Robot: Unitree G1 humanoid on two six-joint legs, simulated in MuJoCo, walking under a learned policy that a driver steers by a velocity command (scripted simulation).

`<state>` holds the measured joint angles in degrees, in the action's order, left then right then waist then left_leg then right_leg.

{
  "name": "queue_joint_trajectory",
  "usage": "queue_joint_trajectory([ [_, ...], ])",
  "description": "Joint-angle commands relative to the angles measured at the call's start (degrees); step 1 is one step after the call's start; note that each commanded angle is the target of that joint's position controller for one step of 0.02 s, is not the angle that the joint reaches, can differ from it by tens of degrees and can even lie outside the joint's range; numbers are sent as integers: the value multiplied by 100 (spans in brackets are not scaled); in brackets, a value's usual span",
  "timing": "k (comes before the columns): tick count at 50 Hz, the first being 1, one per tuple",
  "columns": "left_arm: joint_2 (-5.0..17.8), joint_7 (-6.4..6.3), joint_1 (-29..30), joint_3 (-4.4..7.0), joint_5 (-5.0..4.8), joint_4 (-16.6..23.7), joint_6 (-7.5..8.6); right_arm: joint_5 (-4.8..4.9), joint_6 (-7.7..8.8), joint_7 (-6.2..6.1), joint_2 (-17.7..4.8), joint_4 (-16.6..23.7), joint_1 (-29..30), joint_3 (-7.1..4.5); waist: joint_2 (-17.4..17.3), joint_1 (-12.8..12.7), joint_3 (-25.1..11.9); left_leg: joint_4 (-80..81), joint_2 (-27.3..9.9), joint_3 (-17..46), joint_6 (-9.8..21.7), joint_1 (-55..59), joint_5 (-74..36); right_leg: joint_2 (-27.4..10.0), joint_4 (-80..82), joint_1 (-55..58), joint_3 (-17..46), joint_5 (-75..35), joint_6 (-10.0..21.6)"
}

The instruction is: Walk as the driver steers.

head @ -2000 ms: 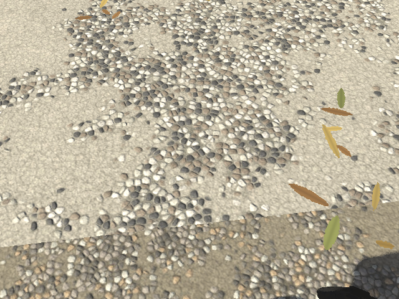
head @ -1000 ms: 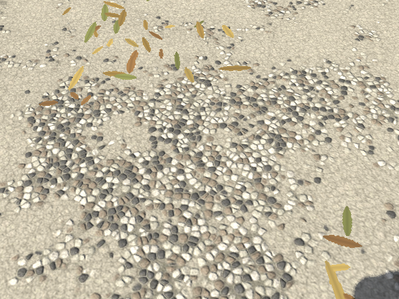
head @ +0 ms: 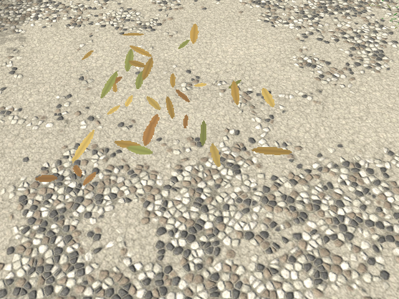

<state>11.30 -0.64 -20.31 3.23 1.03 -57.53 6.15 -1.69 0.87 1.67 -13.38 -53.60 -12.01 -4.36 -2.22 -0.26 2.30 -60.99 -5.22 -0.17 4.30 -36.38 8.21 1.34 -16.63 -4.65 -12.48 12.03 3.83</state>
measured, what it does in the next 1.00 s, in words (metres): walks ahead: left foot, then right foot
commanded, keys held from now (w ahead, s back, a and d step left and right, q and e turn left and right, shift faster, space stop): w+q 0.40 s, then w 0.04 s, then no key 0.22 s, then e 0.34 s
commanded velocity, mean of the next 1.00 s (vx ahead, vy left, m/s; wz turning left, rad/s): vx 0.33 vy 0.00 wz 0.25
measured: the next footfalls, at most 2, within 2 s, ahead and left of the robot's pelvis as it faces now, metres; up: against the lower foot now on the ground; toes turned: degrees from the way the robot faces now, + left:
left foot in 0.26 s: +0.28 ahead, +0.12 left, +0.00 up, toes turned +15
right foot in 0.78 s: +0.55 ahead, +0.07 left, +0.00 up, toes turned +16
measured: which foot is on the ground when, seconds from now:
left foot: up 0.00-0.24, down 0.26-0.80, up 0.82-1.00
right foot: down 0.00-0.28, up 0.30-0.76, down 0.78-1.00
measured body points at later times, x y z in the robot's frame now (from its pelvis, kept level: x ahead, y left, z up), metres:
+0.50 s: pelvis +0.25 +0.08 +0.00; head +0.28 +0.10 +0.44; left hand +0.31 +0.36 -0.13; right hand +0.36 -0.18 -0.13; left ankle +0.24 +0.11 -0.75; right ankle +0.35 -0.09 -0.66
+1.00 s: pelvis +0.41 +0.09 -0.01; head +0.45 +0.08 +0.44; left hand +0.40 +0.37 -0.14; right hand +0.58 -0.13 -0.15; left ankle +0.36 +0.22 -0.68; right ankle +0.51 +0.05 -0.75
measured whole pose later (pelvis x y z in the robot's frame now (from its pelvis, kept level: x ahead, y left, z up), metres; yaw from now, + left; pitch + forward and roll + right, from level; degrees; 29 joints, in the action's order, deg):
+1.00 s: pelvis +0.41 +0.09 -0.01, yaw +13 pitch +0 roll +1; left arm 14.0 0.0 -14.1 2.8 0.6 -50.7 -0.2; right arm -1.8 -1.0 -1.5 -13.8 -49.4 -8.6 -2.2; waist -1.0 -1.2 5.0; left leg -60.2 1.6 2.9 -0.7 -26.2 24.6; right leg 5.3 -23.4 -19.4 0.7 3.7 5.9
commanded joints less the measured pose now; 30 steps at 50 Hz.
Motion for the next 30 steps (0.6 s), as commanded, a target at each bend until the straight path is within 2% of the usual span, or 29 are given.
queue_joint_trajectory([
  [1, 466, -20, -62, 43, 4, 232, 109, 5, 0, 89, 56, 410, 287, 64, 584, 87, 311, 725, -83, -85, -65, -265, -660, -1495, 911, -221, 554, -1600, 409],
  [4, 612, -57, -280, 61, 0, 180, 104, -3, 12, 151, 93, 656, 904, 133, 603, -61, 382, 1720, 16, -432, -5, -4, -938, -1561, 882, 34, 228, -1985, 386],
  [7, 729, -103, -564, 95, 19, 80, 34, -31, 18, 183, 1, 852, 1271, 133, 594, -154, 434, 2207, 122, -657, 170, 39, -579, -1737, 651, 667, 17, -2515, 374],
  [9, 817, -133, -572, 118, 36, 63, -40, -47, 18, 174, -78, 893, 1238, 98, 665, -74, 344, 2411, 349, -835, 356, 335, -87, -1785, 180, 993, -181, -3739, 324],
  [11, 1005, -152, -510, 174, 50, 81, -131, -67, 13, 128, -219, 784, 731, 22, 821, 163, 2, 2505, 749, -1024, 589, 1019, 545, -1800, -849, 1179, -339, -5262, 275],
  [12, 1092, -139, -476, 200, 48, 115, -196, -63, 44, 100, -331, 633, 189, -47, 809, 367, -330, 2706, 969, -1040, 726, 1624, 703, -1785, -1765, 1112, -366, -5388, 255],
  [13, 1120, -105, -392, 203, 29, 199, -241, -109, 99, 37, -537, 365, -667, -159, 546, 761, -803, 3216, 1049, -825, 917, 2845, 524, -1682, -3128, 491, -457, -4607, 95],
  [14, 778, -58, -434, 121, -58, 474, -235, -187, 119, -53, -1168, 294, -1258, -349, -264, 904, -1435, 3462, -308, 1094, 1402, 4492, 1300, -1334, -5069, -1284, -458, -2034, -160],
  [15, 602, 49, -199, 115, -63, 926, -164, -28, 64, -66, -1622, 446, -996, -433, -1074, 566, -1704, 4415, -1522, 4206, 2130, 5344, 985, -31, -6737, -3288, 412, 1994, -456],
  [16, 887, 77, 571, 155, -10, 1087, -103, 55, -6, -107, -1491, 411, -1012, -391, -89, 710, -1174, 4610, -1374, 3602, 1938, 5038, 608, -378, -6693, -3925, 1269, 1477, -391],
  [17, 762, 96, 661, 105, -79, 1140, -26, 92, 6, -152, -1224, 376, -729, -320, 67, 494, -572, 4635, -1247, 2844, 1740, 4344, 106, -622, -6274, -3917, 1297, 910, -342],
  [18, 732, 76, 497, 105, -62, 1025, -8, 105, 47, -164, -947, 409, -442, -249, 396, 201, -237, 4707, -927, 2298, 1455, 3669, -602, -813, -5671, -3537, 1323, 650, -331],
  [19, 734, 64, 427, 115, 58, 1010, -92, 152, 98, -188, -784, 438, -242, -193, 405, 1, -144, 4749, -627, 1893, 1292, 3239, -1074, -897, -5333, -3184, 1358, 600, -388],
  [20, 689, 81, 259, 104, 152, 966, -210, 173, 155, -196, -692, 483, -141, -148, 301, -127, -234, 4784, -445, 1636, 1232, 3020, -1350, -934, -5125, -2869, 1378, 547, -455],
  [21, 650, 109, 206, 100, 183, 960, -311, 187, 228, -187, -661, 475, -211, -122, 272, -174, -300, 4809, -363, 1503, 1222, 2957, -1639, -917, -4995, -2766, 1334, 527, -508],
  [23, 589, 145, 331, 85, 163, 1007, -424, 193, 321, -171, -764, 405, -428, -121, 219, -185, -206, 4868, -250, 1226, 1151, 2817, -2393, -883, -4640, -2821, 1206, 263, -599],
  [26, 599, 130, 781, 64, 119, 1161, -469, 165, 328, -177, -808, 297, -826, -93, 50, -43, -122, 4621, -108, 818, 774, 2933, -4219, -773, -4036, -2982, 1055, -258, -631],
  [30, 571, 121, 1331, -13, 43, 1334, -477, 146, 261, -231, -721, 229, -1097, -7, -199, 202, -195, 4400, -17, 654, 397, 3385, -4681, -559, -3058, -2982, 965, -879, -486],
])
Over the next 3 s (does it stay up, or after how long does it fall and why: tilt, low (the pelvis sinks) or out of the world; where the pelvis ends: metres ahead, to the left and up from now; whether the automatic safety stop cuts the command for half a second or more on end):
stays up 1.03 0.01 0.00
